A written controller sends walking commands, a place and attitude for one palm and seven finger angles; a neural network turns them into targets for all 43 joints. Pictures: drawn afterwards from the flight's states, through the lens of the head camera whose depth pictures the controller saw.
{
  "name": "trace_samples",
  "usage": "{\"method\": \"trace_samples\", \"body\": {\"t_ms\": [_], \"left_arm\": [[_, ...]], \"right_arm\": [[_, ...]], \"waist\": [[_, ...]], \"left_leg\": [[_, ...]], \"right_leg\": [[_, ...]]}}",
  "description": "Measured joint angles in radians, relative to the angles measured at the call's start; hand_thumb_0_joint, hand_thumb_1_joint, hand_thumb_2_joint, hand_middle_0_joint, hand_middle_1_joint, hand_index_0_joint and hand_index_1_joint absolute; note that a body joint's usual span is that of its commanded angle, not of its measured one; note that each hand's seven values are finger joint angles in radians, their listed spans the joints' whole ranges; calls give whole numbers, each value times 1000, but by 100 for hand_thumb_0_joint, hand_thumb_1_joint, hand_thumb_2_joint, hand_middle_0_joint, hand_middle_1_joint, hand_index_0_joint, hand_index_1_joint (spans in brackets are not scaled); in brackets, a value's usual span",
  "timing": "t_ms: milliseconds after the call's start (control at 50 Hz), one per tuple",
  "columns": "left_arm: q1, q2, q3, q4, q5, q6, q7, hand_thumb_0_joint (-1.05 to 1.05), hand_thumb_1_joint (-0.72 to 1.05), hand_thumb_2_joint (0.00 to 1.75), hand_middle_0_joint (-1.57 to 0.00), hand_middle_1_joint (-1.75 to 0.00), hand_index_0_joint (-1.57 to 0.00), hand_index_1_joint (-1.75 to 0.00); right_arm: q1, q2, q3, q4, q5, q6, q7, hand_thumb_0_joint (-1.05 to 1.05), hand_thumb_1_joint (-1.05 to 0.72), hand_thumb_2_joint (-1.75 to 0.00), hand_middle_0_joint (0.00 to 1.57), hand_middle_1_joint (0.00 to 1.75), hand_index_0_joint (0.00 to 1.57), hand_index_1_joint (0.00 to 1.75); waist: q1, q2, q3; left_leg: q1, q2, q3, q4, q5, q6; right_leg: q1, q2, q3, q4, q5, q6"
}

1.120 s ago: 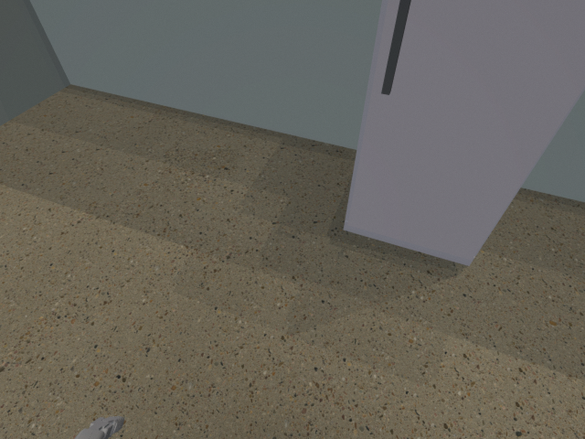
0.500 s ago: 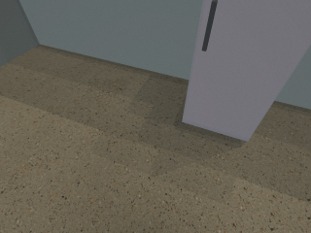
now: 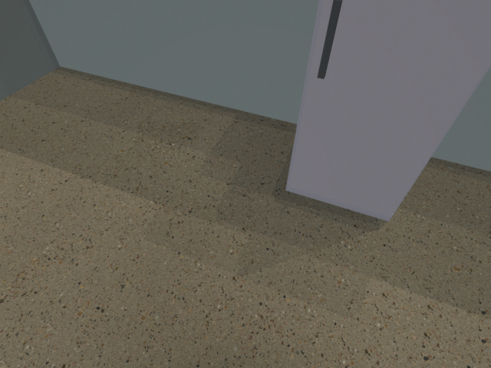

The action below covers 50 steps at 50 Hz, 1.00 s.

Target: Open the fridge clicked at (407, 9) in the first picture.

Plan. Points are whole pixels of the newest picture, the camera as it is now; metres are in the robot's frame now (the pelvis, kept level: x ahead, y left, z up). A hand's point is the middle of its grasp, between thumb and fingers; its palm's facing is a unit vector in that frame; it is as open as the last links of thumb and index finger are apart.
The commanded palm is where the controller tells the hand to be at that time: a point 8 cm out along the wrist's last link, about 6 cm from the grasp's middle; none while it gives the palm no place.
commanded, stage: look at it before walking up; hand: left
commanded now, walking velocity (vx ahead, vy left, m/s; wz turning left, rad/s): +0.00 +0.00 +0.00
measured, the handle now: (330, 38) +1.04 -0.22 +0.09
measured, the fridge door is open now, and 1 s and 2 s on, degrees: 0 0 0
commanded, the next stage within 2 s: walk to a spot facing it in 0.42 s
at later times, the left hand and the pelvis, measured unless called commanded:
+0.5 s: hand out of the picture +0.09 +0.25 -0.15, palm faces -0.03 -0.94 -0.34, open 7.4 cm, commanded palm none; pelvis +0.01 +0.00 +0.00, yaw +0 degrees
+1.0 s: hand out of the picture +0.10 +0.15 -0.18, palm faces -0.11 -0.97 -0.22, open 7.4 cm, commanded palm none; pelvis +0.09 -0.04 -0.01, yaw -11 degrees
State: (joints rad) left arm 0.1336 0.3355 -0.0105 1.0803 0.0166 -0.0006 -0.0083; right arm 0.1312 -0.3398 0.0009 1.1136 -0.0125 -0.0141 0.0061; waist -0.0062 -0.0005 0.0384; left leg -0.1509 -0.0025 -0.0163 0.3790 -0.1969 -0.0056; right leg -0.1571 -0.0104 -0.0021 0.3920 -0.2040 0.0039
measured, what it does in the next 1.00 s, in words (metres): lifts its left foot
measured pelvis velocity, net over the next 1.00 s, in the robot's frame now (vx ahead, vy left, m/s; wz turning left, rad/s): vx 0.09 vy -0.04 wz -0.18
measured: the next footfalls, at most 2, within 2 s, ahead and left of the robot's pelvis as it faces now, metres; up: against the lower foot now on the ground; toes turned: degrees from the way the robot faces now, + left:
left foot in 1.34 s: +0.40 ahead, +0.04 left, +0.00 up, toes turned -14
right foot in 2.00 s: +0.46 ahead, -0.26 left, +0.00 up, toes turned -32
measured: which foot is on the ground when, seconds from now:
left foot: down 0.00-0.88, up 0.90-1.00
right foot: down 0.00-1.00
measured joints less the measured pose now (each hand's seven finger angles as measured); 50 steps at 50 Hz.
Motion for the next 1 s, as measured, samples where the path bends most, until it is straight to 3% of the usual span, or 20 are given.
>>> {"method": "trace_samples", "body": {"t_ms": [580,680,760,840,880,920,960,1000], "left_arm": [[-1,2,3,1,0,0,6,1,90,90,-20,-30,-20,-30],[62,-28,12,-10,7,28,-3,1,91,90,-20,-30,-20,-30],[139,-59,24,-30,11,38,-23,1,91,90,-20,-30,-20,-30],[187,-93,37,-40,11,37,-36,1,91,90,-20,-30,-20,-30],[196,-113,41,-49,11,25,-42,1,91,90,-20,-30,-20,-30],[198,-128,45,-59,12,-5,-35,1,91,90,-20,-30,-20,-30],[214,-141,46,-69,6,-32,-18,1,91,90,-20,-30,-20,-30],[241,-154,44,-72,4,-43,-7,1,91,90,-20,-30,-20,-30]], "right_arm": [[-25,-1,3,-5,0,1,-5,1,-91,-90,20,30,21,30],[15,33,0,-22,-11,15,-6,1,-91,-90,20,30,21,30],[76,68,-9,-46,-12,14,-3,1,-91,-90,20,30,21,30],[129,91,-23,-56,-11,-5,-5,1,-91,-90,20,30,21,30],[154,89,-29,-56,-12,-9,-7,1,-91,-90,20,30,21,30],[173,91,-34,-41,-8,6,-9,1,-91,-90,20,30,21,30],[172,97,-35,-25,-9,18,-7,1,-91,-90,20,30,21,30],[150,103,-38,-28,-11,20,-4,1,-91,-90,20,30,20,30]], "waist": [[9,4,-2],[21,6,-31],[22,0,-45],[23,0,-21],[17,23,-1],[12,42,9],[27,36,13],[41,25,13]], "left_leg": [[28,1,-1,-23,-1,-2],[9,17,34,50,-62,-3],[-5,33,71,117,-128,-3],[17,57,123,152,-182,-18],[16,86,132,206,-225,-33],[-69,110,109,419,-279,-26],[-166,94,81,626,-275,-21],[-253,89,80,735,-229,-24]], "right_leg": [[28,0,-2,-22,-2,0],[-7,17,33,52,-50,-7],[-54,34,65,163,-160,-24],[-120,20,6,291,-248,-25],[-115,24,-34,255,-187,-31],[-106,42,-58,264,-151,-56],[-71,52,-51,234,-173,-69],[-29,61,-24,168,-157,-70]]}}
